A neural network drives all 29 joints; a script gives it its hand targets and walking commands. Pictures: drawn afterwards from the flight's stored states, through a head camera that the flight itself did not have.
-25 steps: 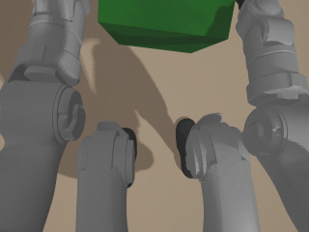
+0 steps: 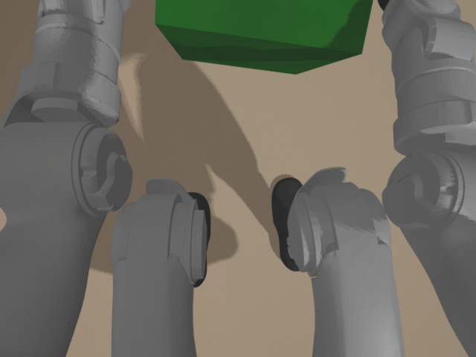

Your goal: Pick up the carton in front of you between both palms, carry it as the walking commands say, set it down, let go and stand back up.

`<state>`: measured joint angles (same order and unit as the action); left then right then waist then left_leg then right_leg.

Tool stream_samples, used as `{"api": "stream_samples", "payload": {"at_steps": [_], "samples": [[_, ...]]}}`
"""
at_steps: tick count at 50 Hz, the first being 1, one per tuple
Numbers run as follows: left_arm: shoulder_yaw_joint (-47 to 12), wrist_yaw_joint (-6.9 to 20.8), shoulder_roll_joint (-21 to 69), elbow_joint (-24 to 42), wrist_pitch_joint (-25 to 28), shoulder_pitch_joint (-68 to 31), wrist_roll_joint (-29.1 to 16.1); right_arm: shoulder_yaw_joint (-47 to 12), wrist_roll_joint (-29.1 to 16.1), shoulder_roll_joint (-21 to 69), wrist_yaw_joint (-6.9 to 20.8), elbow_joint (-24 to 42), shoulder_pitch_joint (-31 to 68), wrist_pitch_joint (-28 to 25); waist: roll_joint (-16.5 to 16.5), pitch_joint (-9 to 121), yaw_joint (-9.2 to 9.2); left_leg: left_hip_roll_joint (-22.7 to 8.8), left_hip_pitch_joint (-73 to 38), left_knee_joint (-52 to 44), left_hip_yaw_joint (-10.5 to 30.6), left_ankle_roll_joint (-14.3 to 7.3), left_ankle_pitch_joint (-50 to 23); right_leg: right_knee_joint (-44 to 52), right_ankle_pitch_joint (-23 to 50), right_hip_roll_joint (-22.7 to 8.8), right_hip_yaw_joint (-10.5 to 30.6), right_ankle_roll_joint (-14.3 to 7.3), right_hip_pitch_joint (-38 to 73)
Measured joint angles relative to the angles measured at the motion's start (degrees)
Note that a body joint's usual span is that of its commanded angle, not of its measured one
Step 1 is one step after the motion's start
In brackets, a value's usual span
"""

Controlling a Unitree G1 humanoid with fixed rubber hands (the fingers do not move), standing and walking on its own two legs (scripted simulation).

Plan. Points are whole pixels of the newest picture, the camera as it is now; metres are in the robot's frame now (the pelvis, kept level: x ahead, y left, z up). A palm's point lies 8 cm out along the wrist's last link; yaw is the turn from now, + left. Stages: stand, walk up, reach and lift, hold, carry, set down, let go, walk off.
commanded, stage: set down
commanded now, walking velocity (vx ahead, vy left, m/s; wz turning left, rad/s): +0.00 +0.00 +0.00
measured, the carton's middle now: out of the picture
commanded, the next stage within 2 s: let go in 1.42 s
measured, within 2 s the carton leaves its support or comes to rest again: neither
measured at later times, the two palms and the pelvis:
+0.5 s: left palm out of the picture +0.61 +0.17 -0.14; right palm out of the picture +0.56 -0.21 -0.14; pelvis +0.01 -0.01 +0.01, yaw +0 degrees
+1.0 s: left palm out of the picture +0.61 +0.18 +0.03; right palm out of the picture +0.56 -0.21 +0.03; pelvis +0.01 -0.01 +0.13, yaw +0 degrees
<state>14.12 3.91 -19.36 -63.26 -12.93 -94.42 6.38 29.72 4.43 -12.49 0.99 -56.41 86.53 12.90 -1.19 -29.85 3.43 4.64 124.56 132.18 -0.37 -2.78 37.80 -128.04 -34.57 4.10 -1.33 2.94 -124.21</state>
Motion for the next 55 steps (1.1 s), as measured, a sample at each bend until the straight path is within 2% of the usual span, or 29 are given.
{"api": "stream_samples", "payload": {"at_steps": [6,9,14,18,22,28,32,38,43,55], "samples": [[-1.1,0.2,-0.8,-1.2,1.3,0.0,-0.3,1.3,0.9,0.6,0.0,-1.1,0.3,-1.2,-0.3,-0.1,0.3,0.0,-0.1,0.2,0.0,0.2,0.2,-0.3,-0.2,0.0,0.0,0.2,0.0],[-4.2,-1.5,-2.1,-3.3,2.4,0.2,-1.5,-0.1,0.2,0.6,-1.9,-3.9,0.5,-3.3,-0.4,-0.1,0.51,0.0,-0.1,0.2,0.2,0.5,0.5,-0.2,-0.4,0.0,-0.2,0.1,0.0],[-11.0,-5.3,-6.7,-6.2,4.5,0.1,-9.6,-5.0,-5.2,-1.9,-6.4,-7.8,0.2,-6.5,-0.1,-0.1,0.34,0.1,0.0,-0.2,0.8,1.0,1.1,0.2,-0.8,-0.3,-0.7,-0.6,-0.2],[-16.3,-5.6,-10.5,-6.8,5.7,-1.3,-15.9,-9.6,-9.9,-4.5,-7.6,-8.0,1.2,-7.7,0.2,0.0,0.66,0.1,0.2,-0.5,0.8,1.2,1.3,0.2,-1.0,-1.0,-1.1,-1.5,-0.7],[-18.5,-5.3,-11.6,-6.1,5.8,-2.2,-18.8,-12.9,-13.4,-5.5,-8.3,-6.1,1.1,-7.4,0.4,1.3,1.29,0.2,0.7,-0.8,0.8,1.5,1.1,0.3,-0.9,-1.3,-1.2,-1.9,-1.3],[-16.4,-6.0,-10.8,-1.1,3.7,0.0,-17.1,-15.1,-15.7,-3.7,-10.4,1.6,-1.9,-4.7,0.3,5.7,1.79,-0.3,0.3,-3.7,0.8,1.6,0.5,3.1,0.2,-0.6,-0.8,-2.0,-1.4],[-13.8,-5.8,-10.1,-0.4,1.2,1.2,-14.8,-14.4,-14.7,-2.2,-11.4,4.3,-3.5,-2.0,0.7,10.0,2.06,-0.5,-1.2,-8.5,0.7,1.5,-0.6,7.7,1.3,-0.4,-0.2,-1.9,0.1],[-9.8,-4.1,-9.2,-3.4,0.5,2.0,-11.4,-11.0,-10.6,-0.8,-10.5,3.3,-4.8,-0.9,1.6,17.4,2.42,-0.3,-2.6,-17.0,0.9,1.5,-3.2,15.9,3.5,-0.4,0.6,-1.7,1.6],[-7.8,-3.2,-8.9,-3.2,0.1,2.7,-9.3,-8.9,-8.4,-0.4,-9.4,4.3,-5.8,-0.3,1.9,21.0,2.43,-0.2,-3.9,-22.7,1.2,1.6,-5.0,21.6,5.0,-0.5,0.9,-1.6,3.1],[-7.0,-2.4,-8.6,3.6,-2.3,7.0,-8.6,-9.5,-9.5,-0.6,-9.1,11.1,-10.5,2.2,2.0,24.4,2.23,-0.3,-11.4,-36.3,2.1,1.8,-8.2,35.1,7.9,-0.7,1.3,-1.9,10.8]]}}
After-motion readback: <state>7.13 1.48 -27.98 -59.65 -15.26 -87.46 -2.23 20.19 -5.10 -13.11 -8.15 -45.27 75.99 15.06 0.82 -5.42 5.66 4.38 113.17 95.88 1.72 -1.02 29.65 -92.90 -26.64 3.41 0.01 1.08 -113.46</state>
